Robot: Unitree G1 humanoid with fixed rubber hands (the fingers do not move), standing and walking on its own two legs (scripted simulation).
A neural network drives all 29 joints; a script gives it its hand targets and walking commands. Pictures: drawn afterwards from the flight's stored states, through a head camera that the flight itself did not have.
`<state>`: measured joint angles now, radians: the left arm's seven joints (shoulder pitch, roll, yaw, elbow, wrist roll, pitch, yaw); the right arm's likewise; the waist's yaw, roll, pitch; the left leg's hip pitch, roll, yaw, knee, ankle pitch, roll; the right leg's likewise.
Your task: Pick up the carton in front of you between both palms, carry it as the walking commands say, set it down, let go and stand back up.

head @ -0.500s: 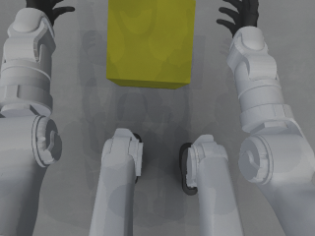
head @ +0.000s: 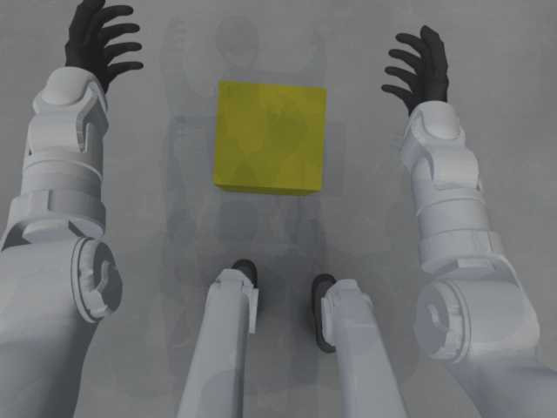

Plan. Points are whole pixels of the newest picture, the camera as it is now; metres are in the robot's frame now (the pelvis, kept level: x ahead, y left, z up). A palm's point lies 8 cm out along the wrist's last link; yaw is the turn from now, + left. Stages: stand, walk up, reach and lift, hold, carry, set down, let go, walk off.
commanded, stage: set down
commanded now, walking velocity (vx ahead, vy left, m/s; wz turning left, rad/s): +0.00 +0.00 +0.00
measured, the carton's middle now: (269, 147) +0.51 +0.06 -0.48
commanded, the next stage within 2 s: let go in 0.04 s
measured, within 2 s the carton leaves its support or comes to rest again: neither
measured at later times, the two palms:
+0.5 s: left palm (21, 156) +0.40 +0.27 +0.00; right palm (525, 179) +0.41 -0.17 +0.01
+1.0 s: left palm out of the picture +0.25 +0.22 +0.10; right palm out of the picture +0.27 -0.25 +0.10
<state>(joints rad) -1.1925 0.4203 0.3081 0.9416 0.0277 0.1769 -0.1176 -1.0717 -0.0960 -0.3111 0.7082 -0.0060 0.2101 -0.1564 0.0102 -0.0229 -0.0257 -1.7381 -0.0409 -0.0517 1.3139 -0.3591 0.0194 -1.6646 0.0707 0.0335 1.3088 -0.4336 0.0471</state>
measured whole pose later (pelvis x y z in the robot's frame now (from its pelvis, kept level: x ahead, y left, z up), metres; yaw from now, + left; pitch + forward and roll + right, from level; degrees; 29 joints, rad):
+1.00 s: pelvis +0.10 -0.03 +0.17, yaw +3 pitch +2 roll +1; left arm 0.22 0.21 0.06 0.45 0.00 0.03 -0.07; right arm 0.23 -0.21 -0.04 0.44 0.00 0.04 0.05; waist 0.00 -0.02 0.03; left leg -0.24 -0.02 -0.05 0.42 -0.22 -0.01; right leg -0.20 0.04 0.07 0.45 -0.29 -0.02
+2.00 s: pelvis +0.11 -0.01 +0.17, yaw +2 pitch -1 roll +0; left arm 0.20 0.34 0.03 0.75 0.03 0.01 0.02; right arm 0.14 -0.33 -0.02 0.84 -0.04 0.00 -0.03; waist 0.00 -0.02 0.01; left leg -0.18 -0.03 -0.02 0.48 -0.28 0.02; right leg -0.13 0.02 0.07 0.46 -0.32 0.00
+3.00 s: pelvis +0.09 -0.01 +0.18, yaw +3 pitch -2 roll +0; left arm 0.15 0.39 0.00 0.99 0.02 -0.01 0.01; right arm 0.12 -0.38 0.00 1.04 -0.02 -0.01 -0.01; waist 0.00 -0.01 0.03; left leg -0.14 -0.03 -0.04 0.36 -0.19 0.01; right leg -0.08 0.01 0.05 0.34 -0.23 0.00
